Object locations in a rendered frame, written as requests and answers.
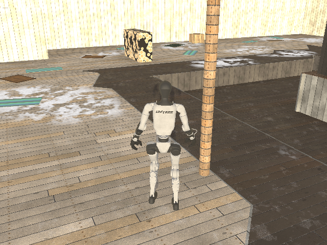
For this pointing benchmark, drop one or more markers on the robot right hand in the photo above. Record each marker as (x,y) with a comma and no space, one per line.
(188,140)

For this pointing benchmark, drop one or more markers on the robot left hand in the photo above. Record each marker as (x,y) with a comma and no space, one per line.
(135,142)

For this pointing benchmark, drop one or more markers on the robot left upper arm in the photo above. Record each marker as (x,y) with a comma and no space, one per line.
(145,114)

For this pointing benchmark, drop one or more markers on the left robot shin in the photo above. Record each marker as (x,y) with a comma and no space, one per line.
(153,180)

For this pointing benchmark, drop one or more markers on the robot left forearm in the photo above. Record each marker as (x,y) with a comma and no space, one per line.
(137,133)

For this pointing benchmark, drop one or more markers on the robot right upper arm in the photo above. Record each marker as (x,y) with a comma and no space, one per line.
(183,116)

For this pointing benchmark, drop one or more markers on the robot right thigh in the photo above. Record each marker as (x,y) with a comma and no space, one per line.
(175,156)

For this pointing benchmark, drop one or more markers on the robot right forearm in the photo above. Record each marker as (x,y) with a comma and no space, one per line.
(190,133)

